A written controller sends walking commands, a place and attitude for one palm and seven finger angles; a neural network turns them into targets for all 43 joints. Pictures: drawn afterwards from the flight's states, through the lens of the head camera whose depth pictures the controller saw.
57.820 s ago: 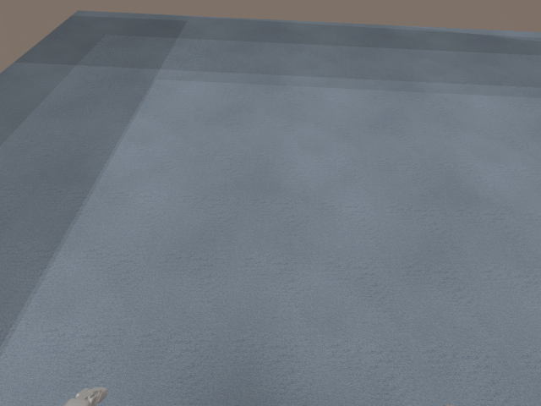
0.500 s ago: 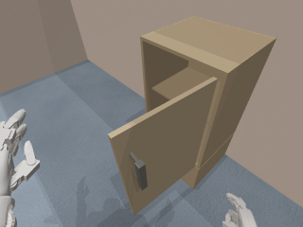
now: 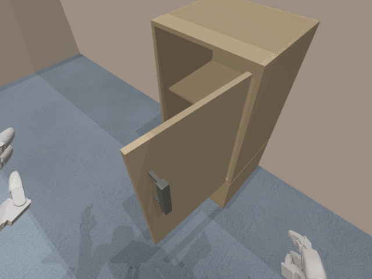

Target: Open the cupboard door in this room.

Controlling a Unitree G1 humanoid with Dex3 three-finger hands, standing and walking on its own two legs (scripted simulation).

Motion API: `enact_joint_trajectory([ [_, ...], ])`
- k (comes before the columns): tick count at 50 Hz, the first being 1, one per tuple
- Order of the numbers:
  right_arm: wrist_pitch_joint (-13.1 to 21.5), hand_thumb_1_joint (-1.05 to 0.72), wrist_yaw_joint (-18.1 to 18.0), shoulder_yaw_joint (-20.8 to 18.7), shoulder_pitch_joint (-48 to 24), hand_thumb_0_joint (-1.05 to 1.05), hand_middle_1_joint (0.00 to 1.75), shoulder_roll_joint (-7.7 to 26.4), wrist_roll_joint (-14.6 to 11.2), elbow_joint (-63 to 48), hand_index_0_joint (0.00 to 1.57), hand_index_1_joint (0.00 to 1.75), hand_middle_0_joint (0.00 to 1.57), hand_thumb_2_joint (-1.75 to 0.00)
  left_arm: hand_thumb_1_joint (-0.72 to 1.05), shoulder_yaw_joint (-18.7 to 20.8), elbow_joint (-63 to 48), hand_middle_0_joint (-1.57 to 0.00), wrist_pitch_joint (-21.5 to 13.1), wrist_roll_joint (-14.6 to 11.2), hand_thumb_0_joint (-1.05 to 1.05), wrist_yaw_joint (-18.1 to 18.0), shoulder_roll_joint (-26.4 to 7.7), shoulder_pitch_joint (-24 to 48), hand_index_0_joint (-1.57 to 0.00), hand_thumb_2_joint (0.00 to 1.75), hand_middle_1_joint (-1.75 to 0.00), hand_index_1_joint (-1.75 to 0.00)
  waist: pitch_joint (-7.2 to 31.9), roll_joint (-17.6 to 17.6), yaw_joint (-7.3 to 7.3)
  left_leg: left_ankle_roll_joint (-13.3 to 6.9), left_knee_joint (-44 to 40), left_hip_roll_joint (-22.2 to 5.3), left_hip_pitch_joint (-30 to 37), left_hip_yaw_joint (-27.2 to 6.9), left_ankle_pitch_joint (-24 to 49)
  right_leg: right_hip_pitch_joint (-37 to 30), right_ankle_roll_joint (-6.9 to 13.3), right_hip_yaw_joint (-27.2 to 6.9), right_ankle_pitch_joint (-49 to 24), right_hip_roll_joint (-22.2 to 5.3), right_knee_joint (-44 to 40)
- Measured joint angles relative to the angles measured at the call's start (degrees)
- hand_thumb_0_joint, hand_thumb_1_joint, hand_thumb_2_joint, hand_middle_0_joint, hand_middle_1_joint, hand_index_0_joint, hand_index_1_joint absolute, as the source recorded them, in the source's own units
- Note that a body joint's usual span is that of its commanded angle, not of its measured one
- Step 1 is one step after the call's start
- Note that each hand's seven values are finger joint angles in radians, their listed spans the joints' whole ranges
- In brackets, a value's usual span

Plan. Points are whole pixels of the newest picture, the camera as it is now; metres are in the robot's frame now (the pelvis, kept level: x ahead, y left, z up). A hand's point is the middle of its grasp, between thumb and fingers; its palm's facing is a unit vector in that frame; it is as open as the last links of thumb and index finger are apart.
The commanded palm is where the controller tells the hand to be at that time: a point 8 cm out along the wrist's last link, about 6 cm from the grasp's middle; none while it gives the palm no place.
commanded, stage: step back with the hand held close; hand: left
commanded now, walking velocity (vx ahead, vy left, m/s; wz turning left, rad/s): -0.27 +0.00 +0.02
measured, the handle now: (159, 192) +0.33 +0.09 -0.04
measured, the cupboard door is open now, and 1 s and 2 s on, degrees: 84 84 84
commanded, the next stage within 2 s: stop stepping back and stand still in 0.98 s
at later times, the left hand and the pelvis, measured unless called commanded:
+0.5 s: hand out of the picture +0.14 +0.29 +0.15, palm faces +0.48 -0.73 -0.49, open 7.4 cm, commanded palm +0.07 +0.32 +0.18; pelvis -0.06 +0.01 -0.02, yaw +2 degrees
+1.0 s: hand out of the picture +0.08 +0.28 +0.17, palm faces +0.38 -0.85 -0.36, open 7.4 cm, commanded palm +0.01 +0.32 +0.18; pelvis -0.14 +0.02 +0.00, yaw -2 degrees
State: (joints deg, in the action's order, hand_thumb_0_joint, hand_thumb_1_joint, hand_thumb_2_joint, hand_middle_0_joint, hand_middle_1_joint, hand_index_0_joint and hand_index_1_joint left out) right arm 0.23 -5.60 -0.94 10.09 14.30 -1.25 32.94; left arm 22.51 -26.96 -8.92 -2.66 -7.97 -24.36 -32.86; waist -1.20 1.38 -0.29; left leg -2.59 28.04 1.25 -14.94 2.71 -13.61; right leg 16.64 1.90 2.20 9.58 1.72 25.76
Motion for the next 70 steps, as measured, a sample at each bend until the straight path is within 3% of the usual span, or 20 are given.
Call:
enact_joint_trajectory([
  [13, 2.1, -0.90, 0.0, 1.3, 2.0, 0.01, 0.30, -1.0, 0.5, -1.1, 0.20, 0.30, 0.20, -0.90, 0.89, 1.3, -1.6, -0.21, -2.2, 2.0, 0.02, -1.6, 1.0, 0.9, -0.21, 0.90, -0.30, -0.30, -0.1, -0.9, 0.65, -1.6, 5.8, 0.5, -5.9, 0.0, 0.2, 4.8, -1.1, 0.2, -1.1, -0.7, 3.8],
  [20, 3.3, -0.90, 0.1, 1.7, 3.3, 0.01, 0.30, -2.1, 1.2, -0.5, 0.21, 0.30, 0.21, -0.90, 0.89, 2.4, -2.1, -0.21, -3.0, 3.2, 0.02, -1.5, 0.8, 2.8, -0.21, 0.90, -0.30, -0.30, -1.1, -2.1, -0.06, -2.2, 8.5, 1.9, -7.7, -0.9, 0.0, 6.3, -1.7, -3.9, 1.1, 0.8, 8.8],
  [25, 3.2, -0.90, 0.9, 1.4, 2.1, 0.01, 0.30, -2.4, 1.2, 0.3, 0.21, 0.30, 0.21, -0.90, 0.89, 3.6, -3.0, -0.21, -3.9, 2.8, 0.02, -1.2, 1.2, 2.9, -0.21, 0.90, -0.30, -0.30, -1.7, -1.9, 0.38, -1.7, 11.6, 1.2, -9.8, -0.9, -2.2, 7.7, -1.5, -4.1, 1.4, 1.5, 10.0],
  [29, 2.8, -0.90, 1.8, 0.6, 0.7, 0.01, 0.30, -2.0, 1.1, 1.2, 0.21, 0.30, 0.21, -0.90, 0.89, 1.9, -4.7, -0.21, -4.1, 1.8, 0.02, -1.4, 1.0, 3.1, -0.21, 0.90, -0.30, -0.30, -2.0, -2.5, -0.70, 0.3, 13.1, 1.2, -12.1, -1.3, -6.0, 8.3, -1.7, -3.2, -0.2, 0.9, 8.3],
  [32, 2.3, -0.90, 1.6, 0.5, 0.0, 0.01, 0.30, -1.9, 1.1, 1.3, 0.21, 0.30, 0.21, -0.90, 0.89, 2.1, -6.5, -0.21, -4.7, 1.7, 0.02, -1.6, -0.6, 1.8, -0.21, 0.90, -0.30, -0.30, -2.5, -3.7, -1.28, -1.1, 10.6, 0.9, -12.2, 0.0, 0.0, 9.0, -2.1, -2.9, -0.6, 0.2, 8.2],
  [35, 3.6, -0.90, 0.8, 0.0, -0.2, 0.01, 0.30, -2.1, 1.9, 1.5, 0.21, 0.30, 0.21, -0.90, 0.89, 3.6, -7.1, -0.21, -5.3, 2.2, 0.02, -1.5, -1.9, 0.6, -0.21, 0.90, -0.30, -0.30, -2.7, -2.5, -1.15, -3.4, 9.6, -0.5, -12.5, -0.3, 3.8, 11.4, -2.2, -4.6, 8.8, 2.9, 21.4],
  [37, 4.7, -0.90, 0.7, -0.1, 0.0, 0.01, 0.30, -3.1, 2.4, 2.4, 0.20, 0.30, 0.20, -0.90, 0.88, 4.6, -7.2, -0.21, -5.3, 1.9, 0.02, -1.8, -2.5, 0.4, -0.21, 0.90, -0.30, -0.30, -1.9, -2.0, -0.56, -3.3, 7.4, -1.3, -12.4, -1.0, 4.5, 10.8, -2.1, -5.2, 13.5, 4.3, 30.1],
  [39, 5.9, -0.90, 1.1, 0.2, 0.2, 0.01, 0.30, -4.1, 2.4, 3.4, 0.20, 0.30, 0.20, -0.90, 0.88, 5.3, -7.5, -0.21, -5.4, 1.2, 0.02, -2.3, -2.4, 0.4, -0.21, 0.90, -0.30, -0.30, -0.5, -2.1, 0.65, -3.0, 4.0, -2.3, -12.1, -0.8, 6.4, 8.5, -2.1, -4.8, 16.3, 4.0, 33.1],
  [43, 7.8, -0.90, 1.7, 1.5, -0.5, 0.01, 0.30, -5.6, 2.6, 4.7, 0.21, 0.30, 0.20, -0.90, 0.89, 3.7, -7.2, -0.21, -4.9, 0.5, 0.02, -2.6, 0.0, 2.4, -0.21, 0.90, -0.30, -0.30, 2.0, -2.3, 2.49, -2.6, -3.9, -4.1, -11.3, 0.3, 11.4, 1.2, -2.0, -3.6, 19.3, 2.0, 28.0],
  [47, 8.3, -0.90, 2.2, 2.8, -2.3, 0.01, 0.30, -7.0, 3.1, 4.7, 0.21, 0.30, 0.21, -0.90, 0.89, 1.4, -6.3, -0.20, -3.9, -0.1, 0.02, -1.6, 0.5, 5.0, -0.21, 0.90, -0.30, -0.30, 3.3, -2.6, 2.08, -1.9, -12.0, -5.2, -10.8, 0.9, 17.5, -5.2, -1.2, -2.3, 20.9, 1.8, 18.1],
  [51, 7.7, -0.90, 3.0, 3.4, -4.4, 0.01, 0.30, -7.9, 3.6, 3.1, 0.21, 0.30, 0.21, -0.90, 0.89, 1.8, -7.0, -0.20, -3.6, -1.5, 0.02, -0.2, -2.4, 4.7, -0.20, 0.90, -0.30, -0.30, 3.2, -3.6, 0.84, -1.0, -16.6, -5.7, -11.7, 2.4, 22.4, -9.2, 0.3, -0.2, 19.2, 2.1, 6.7],
  [54, 6.6, -0.90, 3.7, 3.9, -5.9, 0.01, 0.30, -7.6, 3.5, 1.3, 0.21, 0.30, 0.21, -0.90, 0.89, 4.3, -9.0, -0.20, -4.2, -2.7, 0.02, 0.5, -6.0, 2.9, -0.21, 0.90, -0.30, -0.30, 2.1, -6.1, 0.96, 0.3, -12.4, -4.9, -15.4, 4.8, 22.1, -11.1, 1.9, -0.4, 13.6, 0.5, -3.8],
  [57, 5.5, -0.90, 3.3, 3.6, -4.6, 0.01, 0.30, -5.4, 3.1, 3.3, 0.21, 0.30, 0.21, -0.90, 0.89, 3.2, -10.2, -0.21, -5.3, -2.4, 0.02, 1.4, -5.7, 0.7, -0.21, 0.90, -0.30, -0.30, 1.0, -4.2, 1.08, 3.3, 5.0, -4.2, -19.6, 0.1, 5.6, -10.7, -0.9, -0.8, 12.5, 1.3, -0.6],
  [59, 4.7, -0.90, 2.6, 3.5, -0.9, 0.01, 0.30, -4.7, 2.2, 4.2, 0.21, 0.30, 0.21, -0.90, 0.89, 3.5, -11.0, -0.21, -5.1, -1.6, 0.02, 1.6, -5.8, -1.7, -0.21, 0.90, -0.30, -0.30, 2.5, -5.3, 1.19, 3.6, 13.7, -2.5, -18.4, -0.9, 0.6, -11.1, -1.7, -1.6, 13.4, 0.4, 0.9],
  [61, 4.6, -0.90, 1.6, 3.2, 2.9, 0.01, 0.30, -3.1, 1.6, 4.3, 0.21, 0.30, 0.21, -0.90, 0.88, 4.0, -10.2, -0.21, -4.5, -1.1, 0.01, 1.3, -5.1, -2.4, -0.21, 0.90, -0.30, -0.30, 4.2, -5.0, 0.73, 3.1, 10.5, -2.1, -13.2, -1.2, 2.4, -11.0, -2.2, -1.6, 14.6, 0.2, 2.9],
  [63, 5.2, -0.90, 0.4, 2.2, 4.8, 0.01, 0.30, -1.8, 1.1, 5.3, 0.21, 0.30, 0.21, -0.90, 0.88, 3.9, -7.0, -0.21, -3.8, -0.8, 0.01, 0.6, -4.0, 0.1, -0.22, 0.90, -0.30, -0.30, 4.4, -4.1, -0.58, 0.3, 7.7, -1.1, -11.5, -2.2, 2.5, -10.0, -2.6, -0.5, 16.1, -0.2, 5.7],
  [65, 5.7, -0.90, -0.2, 1.8, 5.1, 0.01, 0.30, -1.7, 1.0, 6.6, 0.21, 0.30, 0.20, -0.90, 0.88, 4.2, -2.7, -0.21, -2.9, -0.9, 0.01, -0.1, -2.8, 2.8, -0.21, 0.90, -0.30, -0.30, 3.4, -4.7, -1.00, -0.6, 6.0, -0.2, -10.8, -1.7, 4.5, -9.3, -2.2, -1.4, 16.1, -0.8, 6.6],
  [70, 7.6, -0.90, 0.6, 2.0, 6.1, 0.02, 0.30, -2.4, 1.6, 5.2, 0.20, 0.30, 0.20, -0.90, 0.89, 3.7, -1.5, -0.21, -0.8, -0.6, 0.02, -0.6, -0.7, 1.2, -0.21, 0.90, -0.30, -0.30, 1.5, -3.5, -3.54, 0.9, -1.8, -0.1, -9.1, -2.7, 9.2, -8.9, -0.4, -1.4, 14.3, 0.5, 3.4],
])
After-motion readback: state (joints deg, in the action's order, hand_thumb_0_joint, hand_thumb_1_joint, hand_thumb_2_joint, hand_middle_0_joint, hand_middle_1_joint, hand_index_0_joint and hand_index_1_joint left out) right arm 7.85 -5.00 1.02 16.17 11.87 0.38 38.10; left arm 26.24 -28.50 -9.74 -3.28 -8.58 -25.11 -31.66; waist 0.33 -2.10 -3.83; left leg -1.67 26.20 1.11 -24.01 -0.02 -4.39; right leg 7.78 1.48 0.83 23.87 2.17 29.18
